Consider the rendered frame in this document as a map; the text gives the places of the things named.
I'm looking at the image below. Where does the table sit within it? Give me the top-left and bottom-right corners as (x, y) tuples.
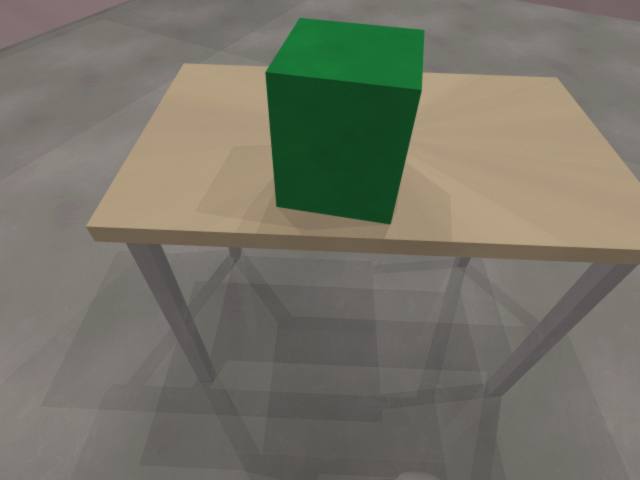
(86, 63), (640, 396)

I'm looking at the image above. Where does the carton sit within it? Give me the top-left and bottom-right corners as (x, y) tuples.
(265, 18), (424, 225)

